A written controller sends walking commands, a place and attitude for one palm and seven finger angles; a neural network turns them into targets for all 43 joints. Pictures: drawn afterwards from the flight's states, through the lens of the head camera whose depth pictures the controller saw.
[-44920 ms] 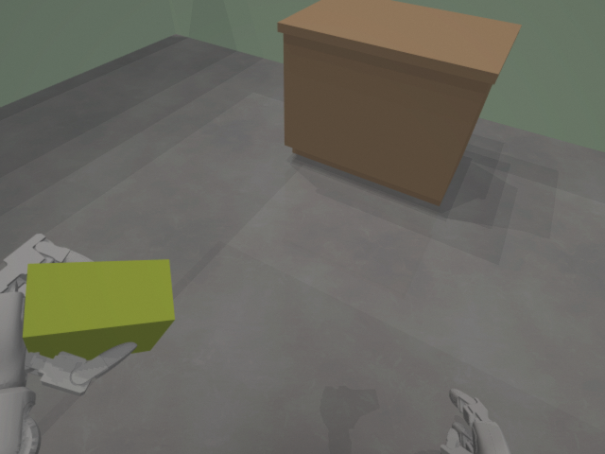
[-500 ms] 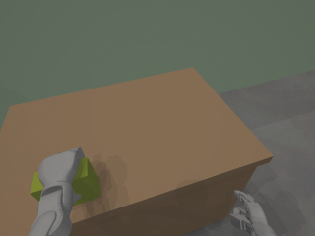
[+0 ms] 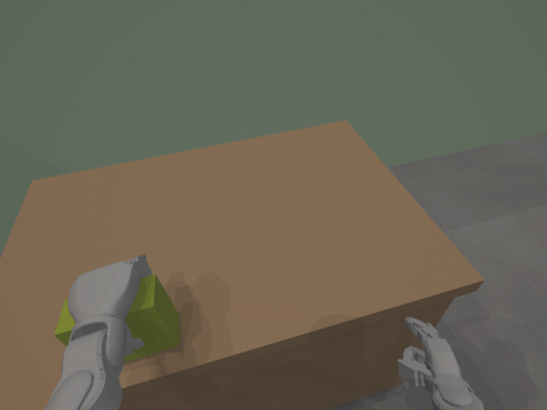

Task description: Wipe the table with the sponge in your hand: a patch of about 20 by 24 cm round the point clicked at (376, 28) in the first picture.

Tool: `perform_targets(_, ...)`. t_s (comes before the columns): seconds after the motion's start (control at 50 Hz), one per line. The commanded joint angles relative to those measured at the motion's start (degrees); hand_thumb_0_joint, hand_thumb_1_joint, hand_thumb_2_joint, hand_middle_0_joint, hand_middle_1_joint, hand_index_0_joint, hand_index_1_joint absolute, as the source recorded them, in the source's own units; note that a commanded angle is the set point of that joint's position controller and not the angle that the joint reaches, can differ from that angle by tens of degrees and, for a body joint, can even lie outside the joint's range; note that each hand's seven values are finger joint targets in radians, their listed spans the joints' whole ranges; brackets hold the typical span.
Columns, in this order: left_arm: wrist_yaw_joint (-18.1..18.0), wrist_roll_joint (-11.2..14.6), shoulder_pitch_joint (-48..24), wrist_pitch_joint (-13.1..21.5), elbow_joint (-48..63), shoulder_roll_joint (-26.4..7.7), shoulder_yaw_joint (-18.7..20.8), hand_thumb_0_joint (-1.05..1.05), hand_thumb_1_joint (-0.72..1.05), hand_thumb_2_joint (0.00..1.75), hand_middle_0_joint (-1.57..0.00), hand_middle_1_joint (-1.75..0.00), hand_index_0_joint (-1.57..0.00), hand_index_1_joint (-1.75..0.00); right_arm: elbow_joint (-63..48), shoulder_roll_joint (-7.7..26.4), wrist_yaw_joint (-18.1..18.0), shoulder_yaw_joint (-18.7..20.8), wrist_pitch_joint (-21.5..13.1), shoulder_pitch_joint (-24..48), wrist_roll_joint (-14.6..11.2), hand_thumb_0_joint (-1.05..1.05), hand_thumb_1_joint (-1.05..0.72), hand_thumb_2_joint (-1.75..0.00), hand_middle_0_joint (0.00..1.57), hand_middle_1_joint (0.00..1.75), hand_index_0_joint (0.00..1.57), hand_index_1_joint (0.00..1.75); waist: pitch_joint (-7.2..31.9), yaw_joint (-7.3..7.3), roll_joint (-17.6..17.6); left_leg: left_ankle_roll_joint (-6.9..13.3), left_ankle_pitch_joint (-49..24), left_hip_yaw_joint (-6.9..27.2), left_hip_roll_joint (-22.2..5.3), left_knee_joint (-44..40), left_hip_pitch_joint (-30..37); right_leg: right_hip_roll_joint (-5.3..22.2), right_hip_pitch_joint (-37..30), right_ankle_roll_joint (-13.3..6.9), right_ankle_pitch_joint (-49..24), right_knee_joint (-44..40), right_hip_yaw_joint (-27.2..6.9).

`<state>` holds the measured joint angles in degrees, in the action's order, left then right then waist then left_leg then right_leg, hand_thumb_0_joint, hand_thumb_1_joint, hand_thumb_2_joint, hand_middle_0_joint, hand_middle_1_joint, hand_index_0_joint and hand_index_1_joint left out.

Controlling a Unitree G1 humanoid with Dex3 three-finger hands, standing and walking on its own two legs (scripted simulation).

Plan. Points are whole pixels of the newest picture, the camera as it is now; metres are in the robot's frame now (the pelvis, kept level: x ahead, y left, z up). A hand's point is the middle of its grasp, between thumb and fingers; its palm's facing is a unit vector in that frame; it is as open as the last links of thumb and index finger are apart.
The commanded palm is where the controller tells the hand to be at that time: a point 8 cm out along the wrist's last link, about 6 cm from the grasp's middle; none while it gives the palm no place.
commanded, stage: lift the sponge slowly off the table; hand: left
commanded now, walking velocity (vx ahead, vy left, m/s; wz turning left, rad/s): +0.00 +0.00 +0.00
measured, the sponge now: (129, 329) +0.21 +0.28 -0.01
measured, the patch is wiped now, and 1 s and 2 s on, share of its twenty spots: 1.00 1.00 1.00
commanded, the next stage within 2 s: bring the sponge back beside the body in 1.40 s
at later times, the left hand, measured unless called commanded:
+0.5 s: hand (115, 293) +0.23 +0.28 +0.07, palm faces +0.01 -0.14 -0.99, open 10.2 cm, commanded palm +0.20 +0.28 +0.14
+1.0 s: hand (111, 274) +0.24 +0.28 +0.10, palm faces +0.07 -0.12 -0.99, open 10.2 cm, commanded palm +0.20 +0.27 +0.18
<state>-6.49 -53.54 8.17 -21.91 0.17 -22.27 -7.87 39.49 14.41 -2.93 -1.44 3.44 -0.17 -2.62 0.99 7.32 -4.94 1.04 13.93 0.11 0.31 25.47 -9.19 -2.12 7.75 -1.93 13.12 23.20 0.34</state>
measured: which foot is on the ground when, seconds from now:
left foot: down 0.00-1.00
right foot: down 0.00-1.00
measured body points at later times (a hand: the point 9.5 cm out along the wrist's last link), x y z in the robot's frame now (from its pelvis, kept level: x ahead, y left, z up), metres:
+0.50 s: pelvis +0.00 +0.00 +0.00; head -0.02 -0.03 +0.45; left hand +0.22 +0.28 +0.12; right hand +0.25 -0.20 -0.07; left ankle +0.00 +0.11 -0.74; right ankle +0.00 -0.10 -0.74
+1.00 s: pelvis +0.00 +0.00 +0.00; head -0.02 -0.04 +0.45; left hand +0.23 +0.28 +0.16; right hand +0.25 -0.20 -0.07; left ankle +0.00 +0.11 -0.74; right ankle +0.00 -0.10 -0.74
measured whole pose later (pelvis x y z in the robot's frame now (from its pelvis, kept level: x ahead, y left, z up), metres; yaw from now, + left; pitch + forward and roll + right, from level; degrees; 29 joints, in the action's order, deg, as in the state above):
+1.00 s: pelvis +0.00 +0.00 +0.00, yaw +0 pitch -4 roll +0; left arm 1.4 -51.7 3.2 -27.9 9.4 -27.0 -6.2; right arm 39.9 15.7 -2.8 -3.0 4.5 1.1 -2.8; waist -0.3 7.3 -5.7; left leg 0.9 11.7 0.2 0.5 21.7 -6.0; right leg -1.9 5.1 -2.0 11.5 20.5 0.2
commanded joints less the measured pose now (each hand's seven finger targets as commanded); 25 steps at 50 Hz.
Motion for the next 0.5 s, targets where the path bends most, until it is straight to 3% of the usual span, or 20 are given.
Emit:
perform_targets(0.0, -2.38, -2.70, -18.58, 0.20, 12.69, -12.05, 7.56, 0.00, 0.10, 1.30, -1.20, -1.60, -1.20, -1.60, -9.43, 5.61, -0.97, 1.53, -3.51, 13.47, 0.11, 0.00, -0.90, -0.90, 0.20, 0.30, 0.20, 0.30, 9.58, -0.47, 1.01, 1.58, -12.39, 4.53, 1.30, -3.42, 5.43, 0.06, -0.63, -3.32, -8.37, -4.69, -5.82)
perform_targets(0.04, -2.00, -2.61, -17.63, 0.09, 12.76, -11.59, 7.28, 0.00, 0.10, 1.30, -1.20, -1.60, -1.20, -1.60, -9.35, 5.71, -0.92, 1.60, -3.48, 13.54, 0.18, 0.00, -0.90, -0.90, 0.20, 0.30, 0.20, 0.30, 10.81, -0.07, 0.75, 1.46, -13.79, 4.62, 1.25, -3.75, 5.93, 0.12, -1.90, -3.34, -9.80, -4.53, -5.44)
perform_targets(0.06, -2.00, -2.37, -18.56, 0.21, 14.16, -12.94, 8.54, 0.00, 0.10, 1.30, -1.20, -1.60, -1.20, -1.60, -9.39, 5.98, -1.02, 1.62, -3.63, 13.65, 0.21, 0.00, -0.90, -0.90, 0.20, 0.30, 0.20, 0.30, 11.64, -0.10, 0.39, 1.52, -13.95, 4.64, 1.19, -4.03, 6.67, -0.12, -2.64, -3.51, -9.97, -4.62, -6.09)
perform_targets(0.08, -1.79, -2.08, -16.49, -0.04, 13.58, -11.66, 7.67, 0.00, 0.10, 1.30, -1.20, -1.60, -1.20, -1.60, -9.72, 5.73, -0.98, 1.68, -3.56, 13.39, 0.16, 0.00, -0.90, -0.90, 0.20, 0.30, 0.20, 0.30, 11.82, 0.18, -0.07, 1.69, -14.34, 4.36, 1.19, -3.87, 6.21, -0.03, -3.34, -3.44, -10.56, -4.34, -4.95)
perform_targets(0.12, -1.21, -2.12, -15.37, -0.62, 13.87, -10.86, 6.90, 0.00, 0.10, 1.30, -1.20, -1.60, -1.20, -1.60, -9.55, 5.78, -0.53, 1.52, -3.43, 13.95, 0.13, 0.00, -0.90, -0.90, 0.20, 0.30, 0.20, 0.30, 11.86, 0.21, 0.30, 1.35, -15.92, 4.47, 1.15, -3.98, 6.49, 0.16, -3.67, -3.44, -12.79, -4.33, -5.22)
perform_targets(0.16, -0.79, -1.61, -15.02, -1.42, 14.47, -12.47, 8.47, 0.00, 0.10, 1.30, -1.20, -1.60, -1.20, -1.60, -9.60, 6.23, -0.27, 1.43, -3.12, 14.37, 0.17, 0.00, -0.90, -0.90, 0.20, 0.30, 0.20, 0.30, 10.53, 0.18, 0.09, 1.17, -15.65, 4.62, 1.00, -4.70, 6.05, 0.11, -4.01, -3.54, -12.64, -4.49, -5.93)
perform_targets(0.24, 0.59, -1.31, -13.03, -3.18, 13.13, -12.72, 8.83, 0.00, 0.10, 1.30, -1.20, -1.60, -1.20, -1.60, -9.81, 6.27, 0.01, 1.14, -2.28, 14.99, -0.01, 0.00, -0.90, -0.90, 0.20, 0.30, 0.20, 0.30, 9.62, 0.48, 4.00, 1.28, -15.39, 4.39, 1.16, -4.71, 4.72, 0.67, -4.50, -2.96, -13.46, -4.46, -5.94)
perform_targets(0.26, 0.62, -1.42, -14.40, -2.96, 15.96, -15.03, 10.64, 0.00, 0.10, 1.30, -1.20, -1.60, -1.20, -1.60, -9.77, 6.72, 0.00, 1.27, -2.23, 15.36, 0.11, 0.00, -0.90, -0.90, 0.20, 0.30, 0.20, 0.30, 10.86, 0.49, 2.59, 1.31, -15.55, 4.58, 0.98, -4.92, 5.69, 0.39, -5.07, -3.26, -12.91, -4.51, -6.55)
perform_targets(0.28, 0.99, -1.06, -13.19, -3.23, 16.55, -12.04, 8.06, 0.00, 0.10, 1.30, -1.20, -1.60, -1.20, -1.60, -10.82, 6.12, 0.03, 1.12, -2.29, 15.32, 0.06, 0.00, -0.90, -0.90, 0.20, 0.30, 0.20, 0.30, 10.82, 0.65, 1.67, 1.64, -15.64, 4.24, 1.13, -4.79, 5.48, 0.58, -5.38, -3.09, -12.93, -4.34, -5.26)
perform_targets(0.32, 1.39, -1.22, -14.34, -3.18, 16.10, -13.10, 8.63, 0.00, 0.10, 1.30, -1.20, -1.60, -1.20, -1.60, -10.19, 6.34, -0.07, 1.01, -2.39, 15.37, 0.08, 0.00, -0.90, -0.90, 0.20, 0.30, 0.20, 0.30, 10.11, 0.23, 2.01, 1.54, -15.50, 4.48, 0.98, -4.74, 5.86, 0.58, -4.35, -3.05, -12.56, -4.87, -5.74)
perform_targets(0.36, 1.60, -1.34, -17.80, -2.81, 17.30, -15.97, 10.49, 0.00, 0.10, 1.30, -1.20, -1.60, -1.20, -1.60, -10.00, 6.69, -0.40, 0.96, -2.42, 15.13, 0.12, 0.00, -0.90, -0.90, 0.20, 0.30, 0.20, 0.30, 9.29, -0.30, 2.17, 1.57, -14.04, 4.73, 0.92, -4.95, 6.04, 0.42, -3.74, -3.18, -10.46, -5.61, -6.86)
perform_targets(0.4, 1.80, -1.76, -18.42, -2.39, 17.20, -13.97, 8.51, 0.00, 0.10, 1.30, -1.20, -1.60, -1.20, -1.60, -10.21, 5.90, -0.62, 0.73, -2.89, 15.38, 0.09, 0.00, -0.90, -0.90, 0.20, 0.30, 0.20, 0.30, 9.12, -0.11, 1.33, 1.73, -14.01, 4.71, 1.01, -4.93, 6.38, 0.62, -3.21, -3.08, -9.52, -5.70, -5.96)
perform_targets(0.46, 2.01, -1.40, -19.49, -1.58, 18.33, -17.16, 11.25, 0.00, 0.10, 1.30, -1.20, -1.60, -1.20, -1.60, -9.77, 6.52, -0.97, 0.90, -3.16, 15.03, 0.26, 0.00, -0.90, -0.90, 0.20, 0.30, 0.20, 0.30, 10.36, -0.14, 0.34, 1.70, -14.47, 4.87, 1.04, -4.96, 7.37, 0.44, -4.29, -3.35, -10.65, -5.90, -6.98)
perform_targets(0.48, 2.23, -1.28, -19.18, -1.57, 18.17, -14.83, 9.18, 0.00, 0.10, 1.30, -1.20, -1.60, -1.20, -1.60, -10.17, 6.08, -1.03, 0.80, -3.30, 15.01, 0.15, 0.00, -0.90, -0.90, 0.20, 0.30, 0.20, 0.30, 10.46, -0.13, -0.33, 1.87, -14.28, 4.49, 1.16, -4.70, 7.15, 0.62, -4.28, -3.16, -10.15, -5.89, -5.93)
